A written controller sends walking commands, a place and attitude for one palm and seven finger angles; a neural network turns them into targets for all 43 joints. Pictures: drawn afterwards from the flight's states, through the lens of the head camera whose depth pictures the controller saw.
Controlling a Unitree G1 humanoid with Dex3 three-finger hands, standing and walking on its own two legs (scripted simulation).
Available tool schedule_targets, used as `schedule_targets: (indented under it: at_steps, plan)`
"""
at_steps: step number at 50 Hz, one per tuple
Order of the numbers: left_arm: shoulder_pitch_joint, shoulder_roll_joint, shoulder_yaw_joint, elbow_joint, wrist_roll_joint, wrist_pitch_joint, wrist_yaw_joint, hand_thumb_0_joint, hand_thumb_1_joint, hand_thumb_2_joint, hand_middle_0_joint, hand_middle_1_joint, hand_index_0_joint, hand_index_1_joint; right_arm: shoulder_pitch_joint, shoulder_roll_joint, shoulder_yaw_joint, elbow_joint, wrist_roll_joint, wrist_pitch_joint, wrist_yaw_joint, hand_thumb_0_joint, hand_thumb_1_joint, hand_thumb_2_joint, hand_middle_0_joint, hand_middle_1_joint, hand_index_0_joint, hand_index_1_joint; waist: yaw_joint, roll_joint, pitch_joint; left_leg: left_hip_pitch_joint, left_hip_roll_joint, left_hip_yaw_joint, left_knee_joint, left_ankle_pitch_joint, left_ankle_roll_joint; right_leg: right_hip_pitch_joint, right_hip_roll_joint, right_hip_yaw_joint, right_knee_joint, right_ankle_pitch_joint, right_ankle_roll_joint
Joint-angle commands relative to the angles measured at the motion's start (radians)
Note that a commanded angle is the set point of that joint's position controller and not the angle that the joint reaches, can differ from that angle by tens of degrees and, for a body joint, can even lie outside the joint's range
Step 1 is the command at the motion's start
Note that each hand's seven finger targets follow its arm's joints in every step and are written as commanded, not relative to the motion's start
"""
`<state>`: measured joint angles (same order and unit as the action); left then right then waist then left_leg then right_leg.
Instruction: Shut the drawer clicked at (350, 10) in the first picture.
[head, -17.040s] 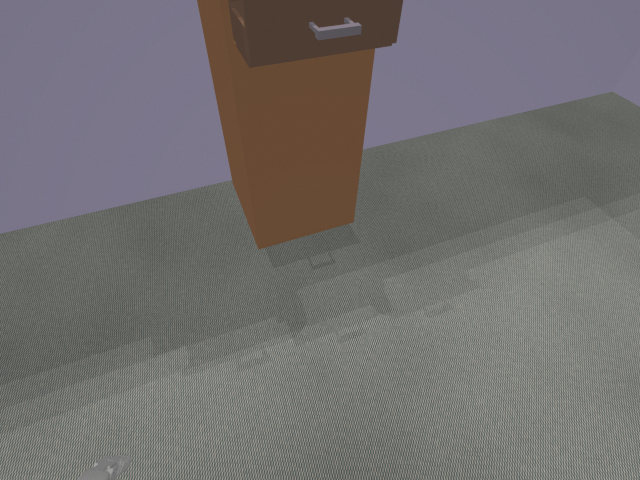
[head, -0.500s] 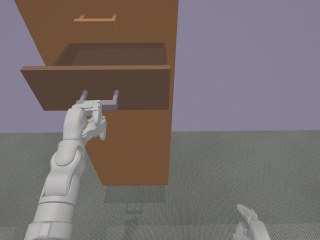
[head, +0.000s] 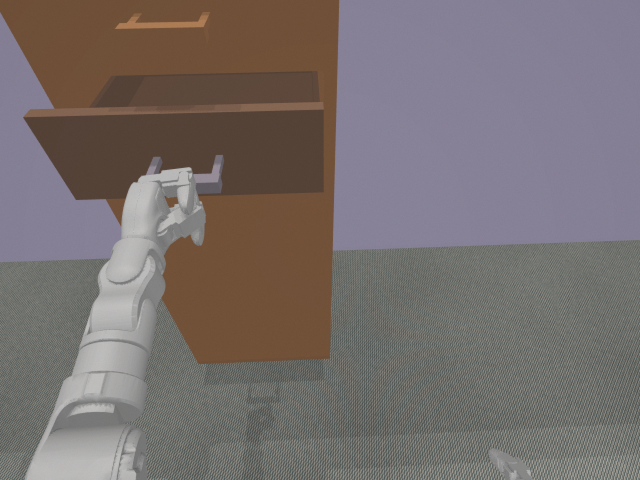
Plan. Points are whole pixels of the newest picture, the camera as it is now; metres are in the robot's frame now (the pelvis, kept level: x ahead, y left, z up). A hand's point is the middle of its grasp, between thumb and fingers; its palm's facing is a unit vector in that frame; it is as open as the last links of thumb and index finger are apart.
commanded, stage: push the drawer shut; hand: left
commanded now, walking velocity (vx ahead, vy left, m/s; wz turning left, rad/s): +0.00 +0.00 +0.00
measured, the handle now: (184, 174) +0.48 +0.21 +0.14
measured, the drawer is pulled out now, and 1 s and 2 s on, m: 0.10 0.00 0.00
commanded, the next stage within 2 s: pull the fist back off the drawer in 1.14 s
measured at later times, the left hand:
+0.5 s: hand (199, 185) +0.45 +0.18 +0.14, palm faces +0.06 -1.00 +0.01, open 3.1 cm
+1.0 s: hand (207, 161) +0.50 +0.18 +0.14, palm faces +0.07 -1.00 +0.00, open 3.0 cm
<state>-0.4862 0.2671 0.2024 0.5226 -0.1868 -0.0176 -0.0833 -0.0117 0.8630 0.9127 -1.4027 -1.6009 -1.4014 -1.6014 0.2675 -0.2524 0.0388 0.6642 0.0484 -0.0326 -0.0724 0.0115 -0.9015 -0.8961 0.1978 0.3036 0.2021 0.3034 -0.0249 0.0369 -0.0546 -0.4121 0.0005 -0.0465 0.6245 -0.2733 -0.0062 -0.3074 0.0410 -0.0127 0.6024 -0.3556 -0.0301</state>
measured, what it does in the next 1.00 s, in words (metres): stands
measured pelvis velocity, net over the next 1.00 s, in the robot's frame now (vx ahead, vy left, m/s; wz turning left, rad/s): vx -0.01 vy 0.02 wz -0.02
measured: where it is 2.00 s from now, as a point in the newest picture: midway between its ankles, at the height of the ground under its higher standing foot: outside the picture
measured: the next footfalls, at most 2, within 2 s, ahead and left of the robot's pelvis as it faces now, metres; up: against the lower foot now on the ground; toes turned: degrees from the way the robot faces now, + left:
none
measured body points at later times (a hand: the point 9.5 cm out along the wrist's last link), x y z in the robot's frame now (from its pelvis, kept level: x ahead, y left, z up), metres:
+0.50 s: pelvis +0.00 +0.01 +0.00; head +0.03 +0.01 +0.45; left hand +0.44 +0.23 +0.14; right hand +0.07 -0.25 -0.12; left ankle +0.03 +0.13 -0.73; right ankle -0.03 -0.10 -0.73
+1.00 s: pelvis -0.01 +0.02 -0.01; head +0.06 +0.02 +0.43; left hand +0.50 +0.24 +0.14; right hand -0.02 -0.25 -0.13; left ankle +0.03 +0.13 -0.73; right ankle -0.03 -0.10 -0.73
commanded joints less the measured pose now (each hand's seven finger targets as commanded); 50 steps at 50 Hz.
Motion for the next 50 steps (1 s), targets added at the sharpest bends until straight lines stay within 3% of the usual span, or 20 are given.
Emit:
schedule_targets:
  at_steps: [1, 6, 8, 12, 13, 17, 18, 21, 25, 30, 31, 32, 33, 37, 39, 42, 44, 46, 48, 50]
  plan:
    - [-0.49, 0.215, 0.078, -0.172, -0.008, -0.075, 0.005, 0.0, 0.9, 0.9, -1.4, -1.6, -1.4, -1.6, -0.05, -0.119, -0.05, -0.14, -0.002, -0.044, -0.013, 0.0, -0.9, -0.9, 0.2, 0.3, 0.2, 0.3, -0.013, -0.025, -0.266, 0.191, -0.021, 0.031, -0.044, 0.171, 0.05, -0.007, -0.016, 0.01, -0.102, 0.308, 0.017]
    - [-0.533, 0.24, 0.097, -0.113, -0.006, -0.098, 0.002, 0.0, 0.9, 0.9, -1.4, -1.6, -1.4, -1.6, -0.021, -0.123, -0.055, -0.129, -0.003, -0.036, -0.01, 0.0, -0.9, -0.9, 0.2, 0.3, 0.2, 0.3, -0.021, -0.023, -0.281, 0.19, -0.019, 0.033, -0.035, 0.191, 0.051, -0.01, -0.013, 0.01, -0.093, 0.332, 0.016]
    - [-0.549, 0.258, 0.109, -0.081, -0.002, -0.107, 0.002, 0.0, 0.9, 0.9, -1.4, -1.6, -1.4, -1.6, -0.007, -0.129, -0.057, -0.126, -0.006, -0.034, -0.008, 0.0, -0.9, -0.9, 0.2, 0.3, 0.2, 0.3, -0.026, -0.051, -0.284, 0.181, -0.017, 0.031, -0.031, 0.191, 0.054, -0.014, -0.009, 0.009, -0.092, 0.327, 0.018]
    - [-0.602, 0.294, 0.134, -0.029, 0.006, -0.121, -0.004, 0.0, 0.9, 0.9, -1.4, -1.6, -1.4, -1.6, 0.011, -0.13, -0.058, -0.119, -0.006, -0.026, -0.008, 0.0, -0.9, -0.9, 0.2, 0.3, 0.2, 0.3, -0.029, -0.026, -0.288, 0.166, -0.017, 0.034, -0.028, 0.192, 0.052, -0.017, -0.011, 0.013, -0.085, 0.335, 0.016]
    - [-0.598, 0.304, 0.14, -0.012, 0.007, -0.125, -0.003, 0.0, 0.9, 0.9, -1.4, -1.6, -1.4, -1.6, 0.02, -0.135, -0.06, -0.119, -0.007, -0.023, -0.006, 0.0, -0.9, -0.9, 0.2, 0.3, 0.2, 0.3, -0.031, -0.058, -0.284, 0.159, -0.015, 0.03, -0.025, 0.192, 0.055, -0.019, -0.008, 0.011, -0.084, 0.333, 0.018]
    - [-0.663, 0.29, 0.128, 0.012, 0.013, -0.145, -0.008, 0.0, 0.9, 0.9, -1.4, -1.6, -1.4, -1.6, 0.036, -0.133, -0.063, -0.116, -0.006, -0.021, -0.001, 0.0, -0.9, -0.9, 0.2, 0.3, 0.2, 0.3, -0.037, 0.009, -0.311, 0.185, -0.012, 0.028, -0.021, 0.206, 0.049, -0.046, -0.005, 0.005, -0.075, 0.324, 0.012]
    - [-0.661, 0.3, 0.137, 0.028, 0.014, -0.15, -0.007, 0.0, 0.9, 0.9, -1.4, -1.6, -1.4, -1.6, 0.044, -0.137, -0.065, -0.115, -0.009, -0.02, -0.001, 0.0, -0.9, -0.9, 0.2, 0.3, 0.2, 0.3, -0.039, -0.022, -0.326, 0.187, -0.012, 0.026, -0.014, 0.209, 0.052, -0.046, -0.001, 0.006, -0.074, 0.324, 0.013]
    - [-0.734, 0.284, 0.115, 0.083, 0.018, -0.161, -0.008, 0.0, 0.9, 0.9, -1.4, -1.6, -1.4, -1.6, 0.057, -0.137, -0.063, -0.103, -0.008, -0.02, 0.002, 0.0, -0.9, -0.9, 0.2, 0.3, 0.2, 0.3, -0.06, 0.0, -0.293, 0.178, -0.008, 0.022, -0.018, 0.175, 0.049, -0.092, -0.001, 0.003, -0.078, 0.277, 0.014]
    - [-0.781, 0.299, 0.126, 0.132, 0.033, -0.188, 0.002, 0.0, 0.9, 0.9, -1.4, -1.6, -1.4, -1.6, 0.088, -0.144, -0.07, -0.092, -0.014, -0.02, 0.008, 0.0, -0.9, -0.9, 0.2, 0.3, 0.2, 0.3, -0.063, -0.002, -0.331, 0.195, -0.003, 0.007, -0.009, 0.203, 0.045, -0.111, 0.003, -0.005, -0.062, 0.272, 0.01]
    - [-0.892, 0.294, 0.106, 0.208, 0.054, -0.22, 0.01, 0.0, 0.9, 0.9, -1.4, -1.6, -1.4, -1.6, 0.122, -0.149, -0.072, -0.071, -0.019, -0.02, 0.015, 0.0, -0.9, -0.9, 0.2, 0.3, 0.2, 0.3, -0.091, 0.009, -0.331, 0.2, 0.004, -0.005, 0.002, 0.188, 0.042, -0.169, 0.006, -0.009, -0.052, 0.233, 0.01]
    - [-0.883, 0.309, 0.122, 0.242, 0.056, -0.222, 0.011, 0.0, 0.9, 0.9, -1.4, -1.6, -1.4, -1.6, 0.129, -0.151, -0.073, -0.068, -0.021, -0.02, 0.016, 0.0, -0.9, -0.9, 0.2, 0.3, 0.2, 0.3, -0.085, 0.012, -0.333, 0.191, 0.002, -0.004, 0.006, 0.187, 0.042, -0.171, 0.006, -0.006, -0.051, 0.231, 0.009]
    - [-0.916, 0.315, 0.115, 0.264, 0.061, -0.227, 0.012, 0.0, 0.9, 0.9, -1.4, -1.6, -1.4, -1.6, 0.136, -0.153, -0.07, -0.062, -0.02, -0.017, 0.016, 0.0, -0.9, -0.9, 0.2, 0.3, 0.2, 0.3, -0.099, 0.011, -0.318, 0.181, 0.004, -0.006, 0.005, 0.172, 0.042, -0.185, 0.006, -0.008, -0.051, 0.217, 0.01]
    - [-0.926, 0.334, 0.132, 0.304, 0.066, -0.23, 0.016, 0.0, 0.9, 0.9, -1.4, -1.6, -1.4, -1.6, 0.152, -0.158, -0.071, -0.054, -0.025, -0.015, 0.016, 0.0, -0.9, -0.9, 0.2, 0.3, 0.2, 0.3, -0.103, -0.027, -0.307, 0.159, 0.003, -0.011, 0.008, 0.162, 0.045, -0.186, 0.007, -0.008, -0.052, 0.206, 0.011]
    - [-1.014, 0.35, 0.121, 0.373, 0.087, -0.245, 0.015, 0.0, 0.9, 0.9, -1.4, -1.6, -1.4, -1.6, 0.176, -0.162, -0.071, -0.045, -0.028, -0.015, 0.019, 0.0, -0.9, -0.9, 0.2, 0.3, 0.2, 0.3, -0.125, 0.016, -0.311, 0.141, 0.006, -0.013, 0.013, 0.121, 0.043, -0.232, 0.005, -0.002, -0.048, 0.165, 0.014]
    - [-1.045, 0.368, 0.128, 0.41, 0.092, -0.252, 0.015, 0.0, 0.9, 0.9, -1.4, -1.6, -1.4, -1.6, 0.194, -0.167, -0.071, -0.04, -0.032, -0.017, 0.02, 0.0, -0.9, -0.9, 0.2, 0.3, 0.2, 0.3, -0.138, 0.01, -0.324, 0.135, 0.008, -0.017, 0.02, 0.106, 0.045, -0.253, 0.006, 0.0, -0.045, 0.145, 0.017]
    - [-1.085, 0.424, 0.162, 0.411, 0.103, -0.274, 0.011, 0.0, 0.9, 0.9, -1.4, -1.6, -1.4, -1.6, 0.224, -0.171, -0.075, -0.036, -0.041, -0.016, 0.024, 0.0, -0.9, -0.9, 0.2, 0.3, 0.2, 0.3, -0.134, 0.054, -0.395, 0.152, 0.011, -0.02, 0.038, 0.159, 0.041, -0.245, 0.007, 0.001, -0.025, 0.182, 0.014]
    - [-1.086, 0.435, 0.171, 0.443, 0.102, -0.278, 0.005, 0.0, 0.9, 0.9, -1.4, -1.6, -1.4, -1.6, 0.24, -0.173, -0.073, -0.035, -0.044, -0.014, 0.027, 0.0, -0.9, -0.9, 0.2, 0.3, 0.2, 0.3, -0.142, 0.037, -0.41, 0.139, 0.01, -0.013, 0.052, 0.174, 0.045, -0.242, 0.01, 0.003, -0.021, 0.203, 0.019]
    - [-1.098, 0.434, 0.163, 0.461, 0.104, -0.28, -0.003, 0.0, 0.9, 0.9, -1.4, -1.6, -1.4, -1.6, 0.252, -0.174, -0.075, -0.035, -0.045, -0.01, 0.03, 0.0, -0.9, -0.9, 0.2, 0.3, 0.2, 0.3, -0.147, 0.052, -0.401, 0.126, 0.011, -0.011, 0.056, 0.172, 0.045, -0.249, 0.012, 0.004, -0.021, 0.203, 0.019]
    - [-1.133, 0.454, 0.175, 0.475, 0.107, -0.281, -0.006, 0.0, 0.9, 0.9, -1.4, -1.6, -1.4, -1.6, 0.27, -0.179, -0.078, -0.026, -0.046, -0.004, 0.027, 0.0, -0.9, -0.9, 0.2, 0.3, 0.2, 0.3, -0.166, 0.011, -0.379, 0.105, 0.013, -0.015, 0.06, 0.164, 0.049, -0.256, 0.015, 0.002, -0.024, 0.198, 0.021]
    - [-1.178, 0.443, 0.154, 0.477, 0.11, -0.277, 0.0, 0.0, 0.9, 0.9, -1.4, -1.6, -1.4, -1.6, 0.272, -0.18, -0.079, -0.023, -0.043, -0.003, 0.026, 0.0, -0.9, -0.9, 0.2, 0.3, 0.2, 0.3, -0.18, 0.043, -0.36, 0.101, 0.016, -0.016, 0.056, 0.12, 0.049, -0.292, 0.014, 0.006, -0.035, 0.154, 0.025]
